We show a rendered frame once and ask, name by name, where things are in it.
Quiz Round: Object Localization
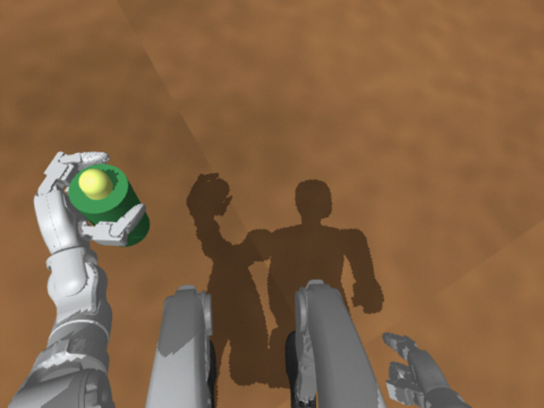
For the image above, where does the bottle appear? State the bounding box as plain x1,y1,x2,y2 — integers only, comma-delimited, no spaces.
68,164,150,247

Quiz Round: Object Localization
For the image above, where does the left robot hand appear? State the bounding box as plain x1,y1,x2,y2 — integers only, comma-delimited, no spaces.
34,151,146,255

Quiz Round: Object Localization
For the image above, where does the right robot arm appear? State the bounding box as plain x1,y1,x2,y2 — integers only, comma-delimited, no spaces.
423,387,473,408

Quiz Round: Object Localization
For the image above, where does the left robot arm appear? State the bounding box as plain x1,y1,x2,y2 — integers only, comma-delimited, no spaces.
8,246,116,408

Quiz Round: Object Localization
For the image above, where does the right robot foot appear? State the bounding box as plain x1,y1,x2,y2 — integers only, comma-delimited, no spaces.
285,331,316,408

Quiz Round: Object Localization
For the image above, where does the right robot hand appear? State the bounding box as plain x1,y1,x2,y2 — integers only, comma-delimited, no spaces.
382,332,450,408

